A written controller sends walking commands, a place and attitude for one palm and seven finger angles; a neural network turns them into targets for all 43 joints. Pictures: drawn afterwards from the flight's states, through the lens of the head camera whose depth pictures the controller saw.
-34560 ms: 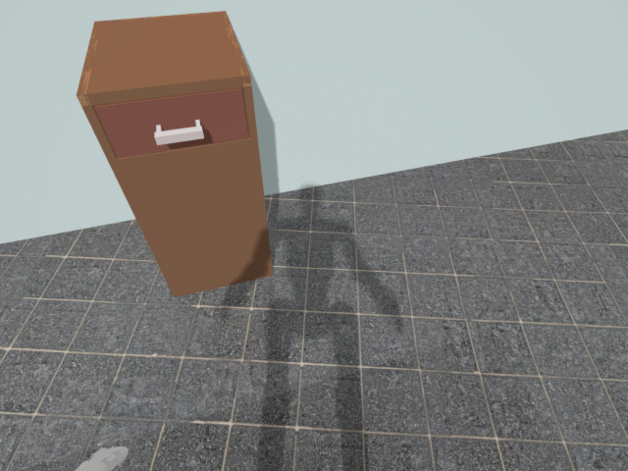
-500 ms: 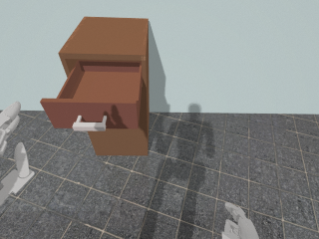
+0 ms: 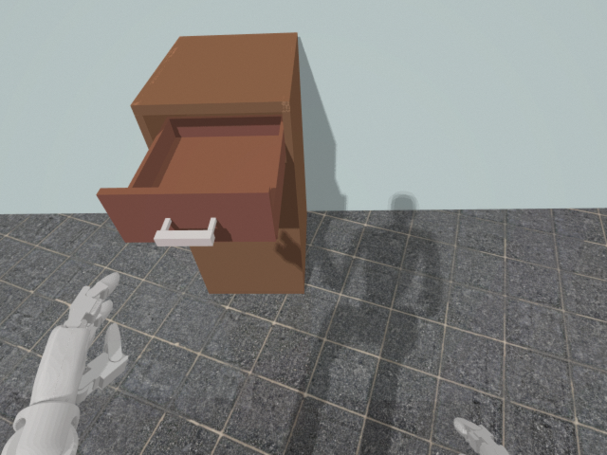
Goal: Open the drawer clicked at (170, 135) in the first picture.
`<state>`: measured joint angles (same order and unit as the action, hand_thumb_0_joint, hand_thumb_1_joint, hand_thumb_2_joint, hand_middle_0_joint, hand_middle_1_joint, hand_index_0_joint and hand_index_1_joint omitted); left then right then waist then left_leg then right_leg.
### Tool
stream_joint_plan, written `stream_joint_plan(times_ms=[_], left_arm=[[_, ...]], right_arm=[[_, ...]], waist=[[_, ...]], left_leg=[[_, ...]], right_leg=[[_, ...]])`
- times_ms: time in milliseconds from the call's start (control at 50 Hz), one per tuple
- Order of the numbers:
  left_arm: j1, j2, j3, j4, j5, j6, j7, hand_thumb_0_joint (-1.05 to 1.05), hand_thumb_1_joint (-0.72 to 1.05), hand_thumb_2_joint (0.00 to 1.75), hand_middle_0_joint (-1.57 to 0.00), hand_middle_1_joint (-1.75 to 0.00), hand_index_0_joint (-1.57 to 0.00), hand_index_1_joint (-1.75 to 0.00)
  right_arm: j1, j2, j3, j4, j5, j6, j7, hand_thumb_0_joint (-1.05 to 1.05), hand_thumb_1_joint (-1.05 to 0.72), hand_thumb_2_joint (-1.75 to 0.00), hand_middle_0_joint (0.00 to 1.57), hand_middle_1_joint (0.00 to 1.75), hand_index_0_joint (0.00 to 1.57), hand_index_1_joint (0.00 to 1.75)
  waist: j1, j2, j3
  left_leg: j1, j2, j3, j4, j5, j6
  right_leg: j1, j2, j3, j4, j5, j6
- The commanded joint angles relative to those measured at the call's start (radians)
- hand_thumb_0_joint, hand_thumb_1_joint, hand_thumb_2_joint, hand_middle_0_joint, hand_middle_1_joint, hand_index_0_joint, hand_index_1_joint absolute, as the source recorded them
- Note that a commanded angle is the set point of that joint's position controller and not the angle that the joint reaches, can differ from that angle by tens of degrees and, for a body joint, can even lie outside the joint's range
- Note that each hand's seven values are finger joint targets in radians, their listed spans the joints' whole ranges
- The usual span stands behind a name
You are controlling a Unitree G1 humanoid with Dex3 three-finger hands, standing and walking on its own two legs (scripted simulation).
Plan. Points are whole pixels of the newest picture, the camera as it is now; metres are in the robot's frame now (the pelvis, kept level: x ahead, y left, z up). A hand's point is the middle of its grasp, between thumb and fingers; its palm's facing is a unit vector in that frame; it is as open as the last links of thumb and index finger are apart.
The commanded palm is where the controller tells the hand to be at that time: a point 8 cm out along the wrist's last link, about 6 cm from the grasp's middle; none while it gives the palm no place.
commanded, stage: let the arm hang, fingers relaxed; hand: left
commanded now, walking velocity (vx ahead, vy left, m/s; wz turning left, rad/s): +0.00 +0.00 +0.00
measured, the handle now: (187, 230) +0.53 +0.26 -0.04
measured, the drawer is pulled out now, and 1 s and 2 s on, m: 0.29 0.29 0.29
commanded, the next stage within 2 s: look to check the result in 1.00 s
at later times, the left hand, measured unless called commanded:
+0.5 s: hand out of the picture -0.02 +0.21 -0.16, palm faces +0.01 -0.97 -0.25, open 7.3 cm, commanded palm none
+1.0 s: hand out of the picture +0.00 +0.19 -0.16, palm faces -0.01 -0.98 -0.19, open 7.3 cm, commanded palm none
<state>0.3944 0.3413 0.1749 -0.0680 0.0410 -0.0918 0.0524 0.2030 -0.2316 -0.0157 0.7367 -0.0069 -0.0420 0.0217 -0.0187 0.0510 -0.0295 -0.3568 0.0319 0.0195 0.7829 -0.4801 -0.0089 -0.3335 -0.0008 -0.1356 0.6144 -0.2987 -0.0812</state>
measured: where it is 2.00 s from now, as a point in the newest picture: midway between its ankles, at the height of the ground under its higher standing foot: outside the picture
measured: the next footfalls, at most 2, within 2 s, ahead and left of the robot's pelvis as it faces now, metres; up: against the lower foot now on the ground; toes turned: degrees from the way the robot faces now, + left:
none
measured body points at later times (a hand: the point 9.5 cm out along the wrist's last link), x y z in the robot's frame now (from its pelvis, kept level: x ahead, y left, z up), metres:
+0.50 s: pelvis -0.01 +0.01 +0.02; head +0.01 +0.01 +0.46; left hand -0.02 +0.26 -0.14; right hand -0.02 -0.21 -0.14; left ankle +0.00 +0.14 -0.73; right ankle +0.02 -0.07 -0.73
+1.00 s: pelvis -0.01 +0.03 +0.02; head +0.00 +0.03 +0.47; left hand +0.00 +0.25 -0.14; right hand -0.06 -0.17 -0.15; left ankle +0.00 +0.14 -0.73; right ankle +0.02 -0.07 -0.73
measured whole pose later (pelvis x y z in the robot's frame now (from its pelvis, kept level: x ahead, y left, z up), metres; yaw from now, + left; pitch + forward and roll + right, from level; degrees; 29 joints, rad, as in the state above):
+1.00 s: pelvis -0.01 +0.03 +0.02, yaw -3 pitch -3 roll +0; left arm 0.28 0.14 0.01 1.13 0.01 0.00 0.04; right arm 0.34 -0.10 -0.01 1.13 -0.02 0.01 -0.03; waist -0.01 0.00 0.06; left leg -0.14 0.02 0.07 0.41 -0.22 0.00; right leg -0.19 0.00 -0.08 0.40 -0.17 -0.04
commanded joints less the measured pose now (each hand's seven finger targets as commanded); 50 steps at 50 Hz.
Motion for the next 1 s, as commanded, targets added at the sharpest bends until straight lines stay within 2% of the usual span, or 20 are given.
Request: stream_joint_plan(times_ms=[0, 20, 40, 60, 80, 100, 120, 140, 160, 200, 260, 280, 300, 320, 400, 500, 560, 720, 800, 980], left_arm=[[0.002, 0.017, -0.070, 0.334, 0.003, 0.081, -0.036, 0.00, 0.90, 0.90, -0.20, -0.30, -0.20, -0.30], [-0.035, 0.027, -0.075, 0.393, 0.001, 0.086, -0.034, 0.00, 0.90, 0.90, -0.20, -0.30, -0.20, -0.30], [-0.055, 0.027, -0.084, 0.445, -0.006, 0.090, -0.035, 0.00, 0.90, 0.90, -0.20, -0.30, -0.20, -0.30], [-0.078, 0.026, -0.091, 0.503, -0.013, 0.092, -0.037, 0.00, 0.90, 0.90, -0.20, -0.30, -0.20, -0.30], [-0.083, 0.011, -0.098, 0.554, -0.020, 0.094, -0.039, 0.00, 0.90, 0.90, -0.20, -0.30, -0.20, -0.30], [-0.092, -0.003, -0.104, 0.601, -0.021, 0.095, -0.039, 0.00, 0.90, 0.90, -0.20, -0.30, -0.20, -0.30], [-0.099, 0.005, -0.108, 0.642, -0.016, 0.102, -0.038, 0.00, 0.90, 0.90, -0.20, -0.30, -0.20, -0.30], [-0.104, 0.008, -0.107, 0.700, -0.018, 0.101, -0.038, 0.00, 0.90, 0.90, -0.20, -0.30, -0.20, -0.30], [-0.097, 0.014, -0.106, 0.758, -0.022, 0.099, -0.040, 0.00, 0.90, 0.90, -0.20, -0.30, -0.20, -0.30], [-0.080, -0.009, -0.104, 0.844, -0.026, 0.086, -0.036, 0.00, 0.90, 0.90, -0.20, -0.30, -0.20, -0.30], [-0.081, -0.023, -0.113, 0.929, -0.030, 0.082, -0.033, 0.00, 0.90, 0.90, -0.20, -0.30, -0.20, -0.30], [-0.084, -0.026, -0.115, 0.954, -0.031, 0.081, -0.033, 0.00, 0.90, 0.90, -0.20, -0.30, -0.20, -0.30], [-0.084, -0.029, -0.119, 0.979, -0.032, 0.081, -0.033, 0.00, 0.90, 0.90, -0.20, -0.30, -0.20, -0.30], [-0.082, -0.034, -0.122, 0.998, -0.031, 0.081, -0.030, 0.00, 0.90, 0.90, -0.20, -0.30, -0.20, -0.30], [-0.073, -0.055, -0.134, 1.076, -0.032, 0.082, -0.026, 0.00, 0.90, 0.90, -0.20, -0.30, -0.20, -0.30], [-0.061, -0.064, -0.142, 1.131, -0.033, 0.084, -0.020, 0.00, 0.90, 0.90, -0.20, -0.30, -0.20, -0.30], [-0.060, -0.073, -0.142, 1.144, -0.033, 0.084, -0.016, 0.00, 0.90, 0.90, -0.20, -0.30, -0.20, -0.30], [-0.047, -0.091, -0.142, 1.163, -0.029, 0.085, -0.011, 0.00, 0.90, 0.90, -0.20, -0.30, -0.20, -0.30], [-0.051, -0.101, -0.140, 1.167, -0.030, 0.083, -0.011, 0.00, 0.90, 0.90, -0.20, -0.30, -0.20, -0.30], [-0.045, -0.110, -0.141, 1.175, -0.031, 0.080, -0.010, 0.00, 0.90, 0.90, -0.20, -0.30, -0.20, -0.30]], right_arm=[[0.043, -0.071, -0.033, -0.082, -0.012, 0.033, -0.003, 0.00, -0.90, -0.90, 0.20, 0.30, 0.20, 0.30], [0.047, -0.069, -0.035, -0.068, -0.012, 0.040, -0.003, 0.00, -0.90, -0.90, 0.20, 0.30, 0.20, 0.30], [0.057, -0.062, -0.033, -0.052, -0.015, 0.046, -0.006, 0.00, -0.90, -0.90, 0.20, 0.30, 0.20, 0.30], [0.076, -0.064, -0.030, -0.026, -0.016, 0.045, -0.009, 0.00, -0.90, -0.90, 0.20, 0.30, 0.20, 0.30], [0.069, -0.080, -0.027, -0.008, -0.019, 0.041, -0.014, 0.00, -0.90, -0.90, 0.20, 0.30, 0.20, 0.30], [0.041, -0.094, -0.020, 0.006, -0.022, 0.037, -0.021, 0.00, -0.90, -0.90, 0.20, 0.30, 0.20, 0.30], [0.011, -0.098, -0.016, 0.016, -0.021, 0.042, -0.021, 0.00, -0.90, -0.90, 0.20, 0.30, 0.20, 0.30], [0.001, -0.080, -0.012, 0.041, -0.019, 0.044, -0.024, 0.00, -0.90, -0.90, 0.20, 0.30, 0.20, 0.30], [0.010, -0.059, -0.006, 0.065, -0.017, 0.046, -0.028, 0.00, -0.90, -0.90, 0.20, 0.30, 0.20, 0.30], [0.050, -0.030, -0.003, 0.111, -0.017, 0.047, -0.037, 0.00, -0.90, -0.90, 0.20, 0.30, 0.20, 0.30], [0.112, -0.023, -0.005, 0.164, -0.014, 0.048, -0.044, 0.00, -0.90, -0.90, 0.20, 0.30, 0.20, 0.30], [0.119, -0.022, -0.005, 0.180, -0.012, 0.047, -0.045, 0.00, -0.90, -0.90, 0.20, 0.30, 0.20, 0.30], [0.127, -0.024, -0.005, 0.194, -0.011, 0.046, -0.047, 0.00, -0.90, -0.90, 0.20, 0.30, 0.20, 0.30], [0.129, -0.027, -0.009, 0.203, -0.008, 0.047, -0.049, 0.00, -0.90, -0.90, 0.20, 0.30, 0.20, 0.30], [0.157, -0.022, -0.006, 0.258, -0.007, 0.046, -0.053, 0.00, -0.90, -0.90, 0.20, 0.30, 0.20, 0.30], [0.182, -0.005, -0.001, 0.310, -0.008, 0.047, -0.053, 0.00, -0.90, -0.90, 0.20, 0.30, 0.20, 0.30], [0.192, 0.005, 0.001, 0.334, -0.009, 0.043, -0.053, 0.00, -0.90, -0.90, 0.20, 0.30, 0.20, 0.30], [0.198, 0.035, -0.002, 0.358, -0.008, 0.044, -0.054, 0.00, -0.90, -0.90, 0.20, 0.30, 0.20, 0.30], [0.208, 0.048, -0.001, 0.364, -0.010, 0.040, -0.057, 0.00, -0.90, -0.90, 0.20, 0.30, 0.20, 0.30], [0.220, 0.048, -0.006, 0.370, -0.007, 0.039, -0.060, 0.00, -0.90, -0.90, 0.20, 0.30, 0.20, 0.30]], waist=[[0.002, -0.345, 0.010], [-0.006, -0.339, 0.026], [-0.011, -0.293, 0.037], [-0.019, -0.240, 0.022], [-0.010, -0.133, 0.007], [0.006, -0.041, 0.001], [0.017, -0.013, 0.028], [0.020, 0.075, 0.061], [0.021, 0.096, 0.081], [0.015, 0.091, 0.047], [0.008, 0.107, -0.013], [0.008, 0.084, -0.014], [0.010, 0.074, -0.005], [0.012, 0.018, 0.019], [0.013, -0.048, 0.081], [0.014, -0.091, 0.133], [0.014, -0.059, 0.117], [0.019, -0.047, 0.167], [0.017, -0.006, 0.150], [0.012, -0.036, 0.143]], left_leg=[[-0.056, -0.029, 0.008, -0.069, -0.016, 0.014], [-0.010, -0.033, 0.007, -0.131, 0.039, 0.016], [0.045, -0.034, 0.005, -0.194, 0.122, 0.019], [0.115, -0.013, -0.028, -0.253, 0.278, 0.029], [0.159, 0.037, -0.089, -0.288, 0.397, 0.047], [0.132, 0.079, -0.128, -0.311, 0.423, 0.061], [0.079, 0.087, -0.132, -0.339, 0.329, 0.062], [0.031, 0.064, -0.101, -0.352, 0.242, 0.053], [0.028, 0.044, -0.078, -0.350, 0.214, 0.042], [0.085, 0.029, -0.043, -0.327, 0.238, 0.027], [0.143, 0.050, -0.048, -0.348, 0.273, 0.028], [0.142, 0.056, -0.050, -0.361, 0.282, 0.028], [0.138, 0.061, -0.052, -0.374, 0.282, 0.028], [0.148, 0.070, -0.054, -0.384, 0.289, 0.029], [0.143, 0.073, -0.049, -0.425, 0.298, 0.030], [0.138, 0.068, -0.045, -0.458, 0.260, 0.033], [0.142, 0.068, -0.048, -0.470, 0.262, 0.035], [0.128, 0.063, -0.040, -0.481, 0.222, 0.034], [0.119, 0.062, -0.041, -0.487, 0.232, 0.033], [0.135, 0.066, -0.043, -0.484, 0.243, 0.033]], right_leg=[[0.153, -0.234, 0.233, -0.155, 0.537, -0.070], [0.134, -0.218, 0.214, -0.154, 0.505, -0.055], [0.112, -0.207, 0.207, -0.161, 0.455, -0.033], [0.085, -0.188, 0.202, -0.154, 0.352, -0.001], [0.054, -0.150, 0.189, -0.145, 0.238, 0.032], [0.083, -0.111, 0.173, -0.157, 0.169, 0.057], [0.099, -0.091, 0.171, -0.190, 0.061, 0.064], [0.118, -0.101, 0.183, -0.230, 0.006, 0.056], [0.123, -0.109, 0.205, -0.254, -0.015, 0.041], [0.138, -0.130, 0.235, -0.300, 0.007, 0.020], [0.176, -0.127, 0.210, -0.314, 0.070, 0.023], [0.190, -0.123, 0.201, -0.312, 0.088, 0.023], [0.195, -0.120, 0.192, -0.313, 0.090, 0.024], [0.182, -0.112, 0.187, -0.320, 0.100, 0.025], [0.169, -0.110, 0.170, -0.329, 0.103, 0.031], [0.146, -0.103, 0.173, -0.346, 0.037, 0.037], [0.157, -0.099, 0.173, -0.334, 0.050, 0.039], [0.115, -0.094, 0.175, -0.329, 0.023, 0.042], [0.141, -0.095, 0.175, -0.315, 0.061, 0.040], [0.142, -0.094, 0.173, -0.313, 0.076, 0.041]])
